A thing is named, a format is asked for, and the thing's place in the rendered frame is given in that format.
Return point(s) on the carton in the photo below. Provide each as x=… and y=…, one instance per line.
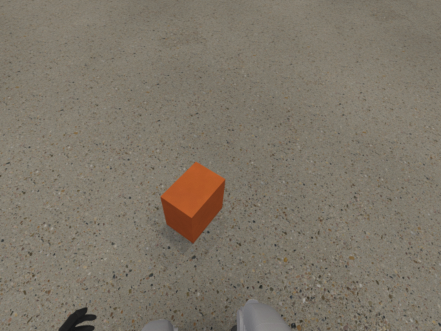
x=192, y=202

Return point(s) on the right robot shin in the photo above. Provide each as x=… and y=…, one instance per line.
x=251, y=301

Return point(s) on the robot right thigh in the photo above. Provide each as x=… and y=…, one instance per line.
x=260, y=317

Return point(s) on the left robot hand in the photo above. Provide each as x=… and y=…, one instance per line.
x=76, y=318

